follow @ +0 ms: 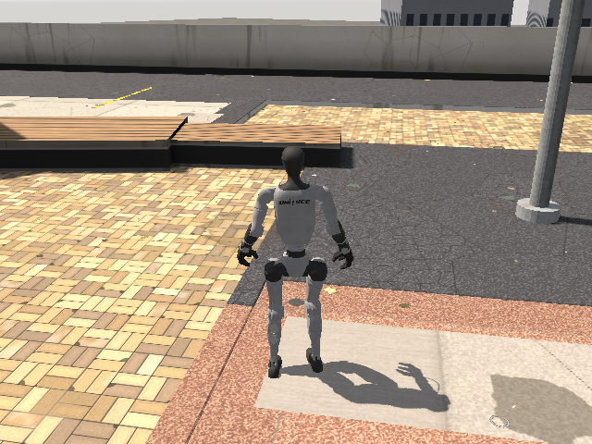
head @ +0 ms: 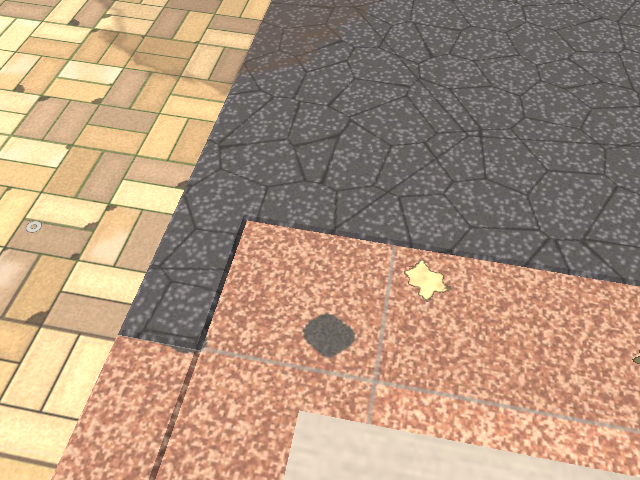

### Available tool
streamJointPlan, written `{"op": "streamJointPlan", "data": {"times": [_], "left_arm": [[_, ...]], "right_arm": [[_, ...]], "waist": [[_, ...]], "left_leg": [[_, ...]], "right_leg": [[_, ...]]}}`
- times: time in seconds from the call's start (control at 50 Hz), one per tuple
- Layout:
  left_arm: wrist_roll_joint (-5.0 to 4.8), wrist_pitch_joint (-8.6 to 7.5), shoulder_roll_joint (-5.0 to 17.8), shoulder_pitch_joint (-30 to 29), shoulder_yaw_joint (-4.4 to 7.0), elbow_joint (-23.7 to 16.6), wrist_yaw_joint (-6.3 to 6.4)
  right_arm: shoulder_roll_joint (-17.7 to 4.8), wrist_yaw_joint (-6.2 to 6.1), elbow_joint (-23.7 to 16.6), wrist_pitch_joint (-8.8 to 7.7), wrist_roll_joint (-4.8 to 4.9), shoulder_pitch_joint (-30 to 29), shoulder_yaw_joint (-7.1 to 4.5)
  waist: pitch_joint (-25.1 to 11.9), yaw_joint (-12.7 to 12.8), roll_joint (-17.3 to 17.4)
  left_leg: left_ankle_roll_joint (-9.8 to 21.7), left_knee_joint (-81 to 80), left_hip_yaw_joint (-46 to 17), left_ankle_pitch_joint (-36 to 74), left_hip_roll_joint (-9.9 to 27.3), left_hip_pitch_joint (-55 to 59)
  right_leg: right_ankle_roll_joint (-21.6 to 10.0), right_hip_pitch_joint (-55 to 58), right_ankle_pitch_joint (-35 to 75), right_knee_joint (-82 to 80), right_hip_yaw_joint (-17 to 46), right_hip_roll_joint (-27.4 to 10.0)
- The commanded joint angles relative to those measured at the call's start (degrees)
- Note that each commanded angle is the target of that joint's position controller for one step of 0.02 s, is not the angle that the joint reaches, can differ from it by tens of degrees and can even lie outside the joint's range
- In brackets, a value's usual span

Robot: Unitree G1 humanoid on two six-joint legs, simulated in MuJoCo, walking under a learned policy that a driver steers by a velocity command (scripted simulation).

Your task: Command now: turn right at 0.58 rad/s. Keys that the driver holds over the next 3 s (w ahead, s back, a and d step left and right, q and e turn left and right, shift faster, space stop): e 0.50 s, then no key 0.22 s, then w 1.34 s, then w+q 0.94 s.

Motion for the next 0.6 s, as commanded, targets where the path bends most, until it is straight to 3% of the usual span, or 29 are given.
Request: {"op": "streamJointPlan", "data": {"times": [0.02, 0.04, 0.06, 0.08, 0.12, 0.16, 0.22, 0.32, 0.36, 0.38, 0.4, 0.42, 0.44, 0.46, 0.48, 0.5, 0.54, 0.6], "left_arm": [[0.50, -1.82, 9.15, 1.04, 2.70, -5.47, -0.05], [-0.03, -1.53, 10.72, 2.45, 3.54, -3.84, -0.25], [0.02, -0.80, 9.45, 4.29, 3.46, -2.18, -0.02], [0.27, -0.23, 8.28, 4.79, 3.17, -1.87, 0.07], [-0.28, 0.12, 5.68, 3.07, 2.26, -2.88, -0.31], [-0.64, -0.05, 4.27, -0.79, 1.51, -4.78, -0.54], [-0.18, -0.20, 2.94, -2.63, 0.59, -6.33, -1.32], [-0.44, 0.35, 4.26, -0.64, 1.06, -6.58, -2.41], [-0.38, 0.49, 4.03, 3.30, 1.54, -5.24, -2.66], [-0.24, 0.45, 5.73, 5.61, 2.30, -4.53, -2.16], [-0.24, 0.11, 11.93, 7.73, 3.87, -5.20, -1.27], [1.69, -0.91, 15.63, 6.61, 4.03, -6.50, -1.42], [2.37, -2.20, 12.17, 7.60, 3.23, -6.21, -1.88], [2.10, -2.96, 10.62, 5.37, 2.41, -5.37, -1.74], [1.09, -3.07, 9.48, 2.43, 2.19, -5.37, -1.33], [0.14, -2.84, 8.28, 0.19, 1.61, -5.62, -0.96], [0.63, -2.48, 7.21, -1.19, 0.84, -5.80, -0.33], [0.98, -2.48, 6.59, -0.56, 0.45, -4.90, 0.03]], "right_arm": [[-11.69, -0.43, -4.96, -0.75, -2.55, 0.60, -3.07], [-8.66, -0.89, -5.89, -0.82, -1.82, -2.85, -2.27], [-7.26, -1.14, -6.50, -0.75, -0.82, -5.00, -1.85], [-6.44, -1.43, -6.62, -0.70, 0.13, -5.31, -1.53], [-6.39, -2.03, -6.35, -0.14, 0.09, -3.39, -1.26], [-7.41, -2.49, -5.75, 0.43, -0.26, 0.09, -1.64], [-10.02, -2.29, -5.48, 0.92, 0.01, 1.51, -2.64], [-12.12, -1.00, -5.32, 0.94, 1.50, 0.49, -3.52], [-11.47, -0.85, -4.93, 0.84, 2.71, -0.54, -3.40], [-9.38, -0.60, -3.57, 0.60, 2.49, 2.57, -2.90], [-5.89, -0.31, -4.70, 0.49, -0.01, 2.93, -1.84], [-5.29, -0.74, -8.17, 0.20, -1.00, -1.51, -1.31], [-8.25, -1.08, -8.31, 0.15, -0.17, -4.89, -2.16], [-8.77, -1.17, -8.12, 0.31, 0.77, -5.11, -2.43], [-8.61, -1.58, -6.93, 0.49, 0.56, -3.81, -2.64], [-9.26, -1.89, -6.67, 0.73, 0.10, -3.20, -2.87], [-8.32, -1.47, -5.45, 0.81, 0.23, -0.54, -2.69], [-6.20, -1.16, -5.18, 0.93, 0.74, -0.80, -1.72]], "waist": [[-4.74, 0.10, 15.56], [-4.02, 1.54, 11.37], [-3.13, 2.34, 9.48], [-2.42, 1.73, 9.47], [-1.64, 0.36, 9.93], [-2.32, -2.27, 11.29], [-4.58, -3.69, 12.56], [-5.21, -2.77, 13.92], [-5.65, -0.05, 12.53], [-6.47, 0.37, 8.22], [-7.34, -0.30, -6.78], [-7.78, 0.62, -16.43], [-10.00, 3.98, -9.15], [-7.54, 1.99, -7.31], [-6.32, 0.40, -4.36], [-5.55, -0.49, -4.77], [-7.22, -1.75, -5.36], [-7.57, -0.98, -5.11]], "left_leg": [[16.70, -15.79, -26.80, 12.82, 25.97, 7.84], [14.13, -14.56, -19.86, 12.72, 22.30, 6.52], [11.41, -13.64, -14.13, 11.89, 18.37, 6.48], [10.67, -13.33, -11.12, 12.35, 16.99, 7.45], [10.91, -13.63, -5.68, 14.48, 14.85, 8.19], [11.93, -13.21, -4.31, 16.69, 15.71, 13.55], [12.68, -12.04, -2.41, 19.96, 17.90, 16.14], [11.66, -9.40, 0.49, 23.02, 19.92, 13.78], [8.33, -4.24, 3.41, 20.97, 18.78, 11.32], [4.45, 1.56, 6.78, 15.41, 16.61, 6.35], [-1.31, 17.75, 12.28, -4.64, 10.57, -8.15], [-4.44, 30.73, 7.57, -24.66, 2.87, -21.08], [-4.24, 37.80, 0.89, -23.96, 3.66, -21.14], [-3.38, 38.98, -0.38, -19.13, 4.47, -21.35], [-3.21, 36.99, -0.83, -14.42, 4.97, -21.25], [-3.49, 35.27, -1.03, -11.17, 5.00, -20.63], [-4.39, 35.56, 0.22, -6.73, 3.54, -16.03], [-4.96, 26.57, 0.64, -4.48, 3.51, -13.19]], "right_leg": [[1.60, -11.72, -17.65, 25.33, -0.90, -1.78], [2.19, -11.01, -13.62, 30.20, -1.30, -2.29], [3.31, -10.86, -10.45, 32.92, -2.48, -2.75], [4.34, -12.28, -7.42, 35.53, -3.04, -3.14], [5.72, -12.40, -4.51, 34.40, -6.08, -3.86], [6.72, -13.93, -3.85, 27.85, -7.62, -5.30], [6.70, -8.99, -6.32, 18.28, -9.60, -7.42], [3.62, 1.71, -4.80, 4.03, -14.03, -6.67], [0.56, 9.64, 3.85, -8.26, -15.75, -4.95], [-1.48, 17.50, 11.22, -13.53, -13.07, -4.95], [-6.07, 28.28, 30.99, -14.91, 4.47, -17.37], [-18.71, 27.24, 41.60, -13.98, 19.69, -29.09], [-20.41, 25.61, 36.96, -15.33, 17.52, -27.62], [-17.11, 23.55, 32.93, -15.21, 12.30, -24.00], [-13.86, 22.00, 28.49, -15.05, 9.12, -20.63], [-12.42, 20.53, 28.20, -15.07, 7.83, -19.28], [-12.32, 18.14, 30.82, -15.14, 5.26, -17.58], [-12.04, 18.55, 28.05, -14.95, 4.11, -16.53]]}}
